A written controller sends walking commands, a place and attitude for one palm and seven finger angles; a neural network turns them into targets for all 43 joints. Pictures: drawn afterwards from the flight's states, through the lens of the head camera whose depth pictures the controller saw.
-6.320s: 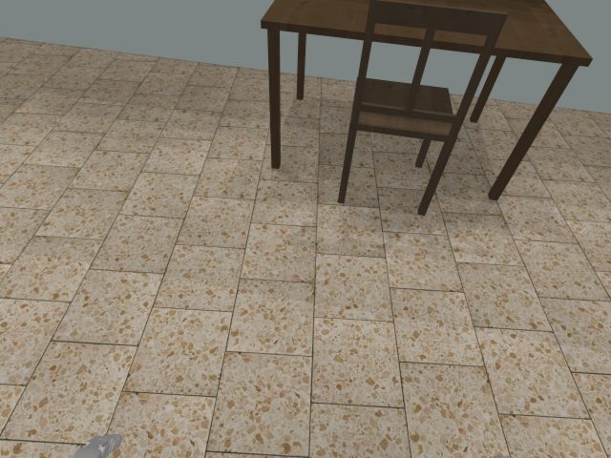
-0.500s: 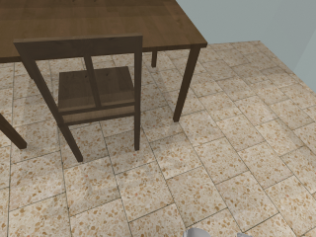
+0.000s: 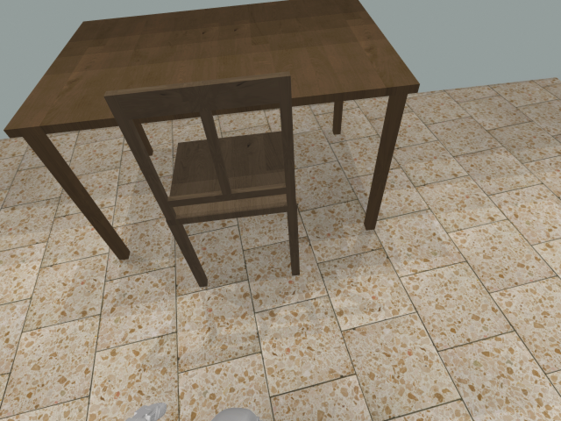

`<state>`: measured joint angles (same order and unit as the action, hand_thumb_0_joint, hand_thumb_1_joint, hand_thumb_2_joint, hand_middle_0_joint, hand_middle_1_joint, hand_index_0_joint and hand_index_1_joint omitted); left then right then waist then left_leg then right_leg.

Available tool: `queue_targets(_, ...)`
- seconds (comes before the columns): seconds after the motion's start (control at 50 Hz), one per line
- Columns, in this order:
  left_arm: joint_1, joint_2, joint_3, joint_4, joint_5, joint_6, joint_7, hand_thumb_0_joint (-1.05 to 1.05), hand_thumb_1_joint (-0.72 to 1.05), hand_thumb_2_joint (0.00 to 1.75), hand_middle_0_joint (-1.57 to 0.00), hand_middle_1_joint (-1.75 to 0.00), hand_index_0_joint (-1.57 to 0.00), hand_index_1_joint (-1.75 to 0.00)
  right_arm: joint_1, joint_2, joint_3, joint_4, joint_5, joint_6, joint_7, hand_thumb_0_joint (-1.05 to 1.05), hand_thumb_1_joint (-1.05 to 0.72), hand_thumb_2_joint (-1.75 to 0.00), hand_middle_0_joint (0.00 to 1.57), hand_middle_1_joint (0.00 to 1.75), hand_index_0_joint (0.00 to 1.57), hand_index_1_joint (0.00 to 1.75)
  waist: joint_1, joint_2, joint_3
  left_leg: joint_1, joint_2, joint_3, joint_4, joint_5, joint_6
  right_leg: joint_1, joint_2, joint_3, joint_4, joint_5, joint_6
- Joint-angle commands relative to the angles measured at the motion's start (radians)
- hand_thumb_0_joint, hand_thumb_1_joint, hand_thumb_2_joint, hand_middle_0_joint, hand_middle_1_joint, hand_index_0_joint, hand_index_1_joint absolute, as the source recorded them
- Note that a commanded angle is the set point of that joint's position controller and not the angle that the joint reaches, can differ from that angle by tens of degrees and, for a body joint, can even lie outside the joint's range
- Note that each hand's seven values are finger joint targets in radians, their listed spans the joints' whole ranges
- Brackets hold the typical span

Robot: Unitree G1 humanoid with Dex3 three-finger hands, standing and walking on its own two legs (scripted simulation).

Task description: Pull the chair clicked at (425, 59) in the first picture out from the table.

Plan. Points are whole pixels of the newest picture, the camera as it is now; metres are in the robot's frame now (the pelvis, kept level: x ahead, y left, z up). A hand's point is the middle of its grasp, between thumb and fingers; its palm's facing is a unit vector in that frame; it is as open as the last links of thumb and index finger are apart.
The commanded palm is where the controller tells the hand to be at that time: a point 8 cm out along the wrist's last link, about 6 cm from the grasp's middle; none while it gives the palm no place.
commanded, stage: take the last steps up to it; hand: left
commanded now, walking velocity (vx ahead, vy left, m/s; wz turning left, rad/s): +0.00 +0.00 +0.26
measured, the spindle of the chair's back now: (217, 155) +0.76 +0.20 -0.11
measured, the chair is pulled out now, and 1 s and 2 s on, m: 0.00 0.00 0.00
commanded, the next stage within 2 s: come to a stop and stand still in 1.12 s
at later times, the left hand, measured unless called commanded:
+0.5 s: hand out of the picture +0.01 +0.25 -0.18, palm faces +0.10 -0.98 -0.16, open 7.3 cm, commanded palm none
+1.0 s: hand (195, 351) +0.27 +0.18 -0.17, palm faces +0.07 -0.98 -0.21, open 7.2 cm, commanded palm none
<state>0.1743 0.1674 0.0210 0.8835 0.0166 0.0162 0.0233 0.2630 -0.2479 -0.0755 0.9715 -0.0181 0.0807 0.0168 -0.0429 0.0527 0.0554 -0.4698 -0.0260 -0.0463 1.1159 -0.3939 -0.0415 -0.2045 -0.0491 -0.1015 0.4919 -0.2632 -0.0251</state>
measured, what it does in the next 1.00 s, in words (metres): walks ahead: left foot, then right foot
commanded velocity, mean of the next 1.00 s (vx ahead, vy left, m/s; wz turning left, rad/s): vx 0.28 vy -0.05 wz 0.00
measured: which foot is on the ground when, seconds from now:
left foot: up 0.00-0.26, down 0.28-0.76, up 0.78-1.00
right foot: down 0.00-0.28, up 0.30-0.74, down 0.76-1.00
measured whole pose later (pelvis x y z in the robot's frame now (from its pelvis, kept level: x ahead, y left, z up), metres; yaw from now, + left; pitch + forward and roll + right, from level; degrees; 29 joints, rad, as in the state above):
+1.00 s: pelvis +0.22 +0.00 +0.00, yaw +3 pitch -1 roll -1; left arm 0.21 0.17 0.04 1.05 0.02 -0.05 0.02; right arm 0.28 -0.16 -0.05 1.05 -0.02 -0.01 -0.01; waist -0.04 0.03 0.03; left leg -0.49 0.11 0.05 1.05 -0.32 0.01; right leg -0.23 0.02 -0.17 0.42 -0.18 -0.08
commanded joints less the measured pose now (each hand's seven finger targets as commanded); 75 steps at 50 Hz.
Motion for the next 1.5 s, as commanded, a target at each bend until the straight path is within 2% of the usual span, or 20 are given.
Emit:
queue_targets(0.0,0.022,0.191,0.052,-0.05,0.002,-0.025,0.012,0.0,0.9,0.9,-0.2,-0.3,-0.2,-0.3,-0.019,-0.063,-0.015,-0.058,-0.003,-0.016,-0.001,0.0,-0.9,-0.9,0.2,0.3,0.2,0.3,0.039,-0.229,-0.011,-0.037,0.046,0.017,-0.007,0.027,-0.019,0.018,-0.233,0.15,-0.222,0.149,-0.085)
queue_targets(0.14,0.165,0.223,0.06,0.052,0.017,-0.041,-0.002,0.0,0.9,0.9,-0.2,-0.3,-0.2,-0.3,-0.102,-0.024,0.011,-0.063,-0.005,-0.056,0.008,0.0,-0.9,-0.9,0.2,0.3,0.2,0.3,0.105,-0.25,-0.04,0.067,0.055,0.101,-0.377,-0.068,0.012,0.099,-0.266,0.207,-0.261,-0.075,-0.113)
queue_targets(0.2,0.143,0.209,0.056,0.082,0.009,-0.037,-0.009,0.0,0.9,0.9,-0.2,-0.3,-0.2,-0.3,0.016,-0.008,0.021,-0.012,-0.006,-0.083,-0.001,0.0,-0.9,-0.9,0.2,0.3,0.2,0.3,0.046,-0.209,-0.054,0.31,0.028,0.15,-0.649,0.037,0.036,-0.019,-0.204,0.14,-0.19,-0.183,-0.071)
queue_targets(0.22,0.136,0.181,0.047,0.089,-0.002,-0.033,-0.013,0.0,0.9,0.9,-0.2,-0.3,-0.2,-0.3,0.075,-0.031,0.018,0.017,-0.004,-0.095,-0.009,0.0,-0.9,-0.9,0.2,0.3,0.2,0.3,0.019,-0.114,-0.066,0.452,0.047,0.114,-0.746,0.078,0.043,-0.121,-0.161,0.092,-0.103,-0.215,-0.03)
queue_targets(0.26,0.081,0.085,0.021,0.049,-0.002,-0.032,-0.026,0.0,0.9,0.9,-0.2,-0.3,-0.2,-0.3,0.201,-0.185,-0.014,0.039,-0.01,-0.1,-0.027,0.0,-0.9,-0.9,0.2,0.3,0.2,0.3,-0.045,0.276,-0.029,0.564,0.403,-0.35,-0.948,-0.125,0.174,-0.438,-0.006,-0.05,0.307,-0.3,0.048)
queue_targets(0.28,0.016,0.113,0.029,0.025,0.007,-0.033,-0.028,0.0,0.9,0.9,-0.2,-0.3,-0.2,-0.3,0.207,-0.197,-0.014,0.036,-0.015,-0.094,-0.032,0.0,-0.9,-0.9,0.2,0.3,0.2,0.3,-0.061,0.185,0.05,0.479,0.454,-0.395,-0.98,-0.146,0.233,-0.491,-0.032,0.024,0.428,-0.287,0.034)
queue_targets(0.4,0.096,0.101,0.031,0.127,0.007,-0.027,-0.052,0.0,0.9,0.9,-0.2,-0.3,-0.2,-0.3,0.109,-0.067,0.029,0.037,-0.002,-0.135,-0.048,0.0,-0.9,-0.9,0.2,0.3,0.2,0.3,0.027,0.082,0.107,0.415,0.292,-0.074,-0.95,0.348,0.189,-0.448,-0.058,0.064,0.578,-0.014,0.057)
queue_targets(0.62,-0.101,0.058,0.023,0.074,-0.004,-0.034,-0.053,0.0,0.9,0.9,-0.2,-0.3,-0.2,-0.3,0.232,-0.057,0.02,0.121,-0.014,-0.14,-0.056,0.0,-0.9,-0.9,0.2,0.3,0.2,0.3,-0.015,0.099,0.12,0.496,0.304,0.025,-0.859,0.666,0.182,-0.375,-0.031,-0.013,0.217,0.028,0.02)
queue_targets(0.7,0.18,0.114,0.048,0.159,0.001,-0.058,-0.043,0.0,0.9,0.9,-0.2,-0.3,-0.2,-0.3,0.188,-0.074,0.016,0.13,-0.001,-0.14,-0.053,0.0,-0.9,-0.9,0.2,0.3,0.2,0.3,0.125,0.038,-0.034,0.383,0.252,0.093,-0.535,0.83,0.129,0.085,0.044,-0.045,0.039,0.114,-0.03)
queue_targets(0.72,0.309,0.187,0.069,0.198,0.01,-0.074,-0.035,0.0,0.9,0.9,-0.2,-0.3,-0.2,-0.3,0.204,-0.045,0.02,0.122,0.01,-0.142,-0.041,0.0,-0.9,-0.9,0.2,0.3,0.2,0.3,0.178,-0.085,-0.136,0.197,0.186,0.133,-0.288,0.617,0.091,0.329,-0.087,0.112,0.013,0.114,-0.085)
queue_targets(0.74,0.399,0.283,0.095,0.211,0.006,-0.079,-0.024,0.0,0.9,0.9,-0.2,-0.3,-0.2,-0.3,0.26,0.017,0.029,0.1,0.021,-0.147,-0.04,0.0,-0.9,-0.9,0.2,0.3,0.2,0.3,0.178,-0.328,-0.272,-0.012,0.029,0.16,0.059,-0.116,0.052,0.492,-0.373,0.543,-0.116,0.199,-0.21)
queue_targets(0.76,0.38,0.295,0.092,0.201,-0.015,-0.069,-0.018,0.0,0.9,0.9,-0.2,-0.3,-0.2,-0.3,0.188,-0.003,0.026,0.073,0.026,-0.138,-0.043,0.0,-0.9,-0.9,0.2,0.3,0.2,0.3,0.178,-0.237,-0.234,-0.054,0.049,0.037,0.221,-0.201,0.089,0.402,-0.407,0.6,-0.214,0.132,-0.252)
queue_targets(0.8,0.187,0.205,0.071,0.159,-0.012,-0.063,-0.013,0.0,0.9,0.9,-0.2,-0.3,-0.2,-0.3,0.096,0.011,0.018,0.065,0.013,-0.133,-0.031,0.0,-0.9,-0.9,0.2,0.3,0.2,0.3,0.124,-0.142,-0.044,-0.097,0.13,0.022,0.258,-0.047,0.099,0.106,-0.338,0.483,-0.291,-0.18,-0.215)
queue_targets(0.9,0.04,0.095,0.03,0.127,0.002,-0.079,-0.004,0.0,0.9,0.9,-0.2,-0.3,-0.2,-0.3,0.185,0.073,0.024,0.094,-0.01,-0.083,-0.021,0.0,-0.9,-0.9,0.2,0.3,0.2,0.3,-0.014,-0.12,0.006,0.074,0.156,0.068,0.007,0.07,0.057,-0.204,-0.212,0.14,-0.344,-0.012,-0.142)
queue_targets(1.06,0.143,0.123,0.042,0.167,0.008,-0.08,-0.012,0.0,0.9,0.9,-0.2,-0.3,-0.2,-0.3,0.021,0.073,0.027,0.039,-0.007,-0.109,-0.009,0.0,-0.9,-0.9,0.2,0.3,0.2,0.3,0.051,-0.118,-0.013,0.06,0.122,0.125,-0.385,0.082,0.041,-0.007,-0.209,0.162,-0.307,0.06,-0.177)
queue_targets(1.14,0.153,0.106,0.037,0.189,-0.005,-0.072,-0.012,0.0,0.9,0.9,-0.2,-0.3,-0.2,-0.3,0.063,0.056,0.038,0.071,-0.007,-0.135,-0.019,0.0,-0.9,-0.9,0.2,0.3,0.2,0.3,0.027,-0.08,-0.047,0.273,0.086,0.142,-0.645,0.208,0.041,-0.003,-0.149,0.108,-0.147,0.128,-0.117)
queue_targets(1.16,0.17,0.079,0.032,0.189,-0.005,-0.069,-0.016,0.0,0.9,0.9,-0.2,-0.3,-0.2,-0.3,0.106,0.018,0.03,0.087,-0.006,-0.144,-0.024,0.0,-0.9,-0.9,0.2,0.3,0.2,0.3,0.015,0.012,-0.054,0.375,0.13,0.077,-0.687,0.259,0.059,-0.076,-0.099,0.069,-0.032,0.099,-0.078)
queue_targets(1.2,0.142,0.033,0.018,0.157,-0.009,-0.07,-0.019,0.0,0.9,0.9,-0.2,-0.3,-0.2,-0.3,0.2,-0.095,0.013,0.094,-0.013,-0.136,-0.039,0.0,-0.9,-0.9,0.2,0.3,0.2,0.3,-0.013,0.247,-0.06,0.488,0.432,-0.298,-0.854,0.461,0.237,-0.314,0.045,-0.03,0.346,-0.29,-0.003)
queue_targets(1.3,0.179,0.013,0.004,0.221,-0.011,-0.032,0.006,0.0,0.9,0.9,-0.2,-0.3,-0.2,-0.3,0.001,-0.015,0.054,0.073,-0.004,-0.126,-0.077,0.0,-0.9,-0.9,0.2,0.3,0.2,0.3,0.06,0.051,-0.055,0.414,0.332,-0.018,-0.757,1.152,0.2,-0.162,-0.026,0.091,0.299,-0.165,0.046)
queue_targets(1.48,0.131,0.072,0.038,0.159,-0.001,0.021,0.013,0.0,0.9,0.9,-0.2,-0.3,-0.2,-0.3,-0.034,-0.092,-0.008,0.057,-0.004,-0.067,-0.073,0.0,-0.9,-0.9,0.2,0.3,0.2,0.3,0.046,0.14,-0.054,0.41,0.33,0.022,-0.717,1.012,0.186,-0.144,0.002,0.057,0.252,-0.129,0.035)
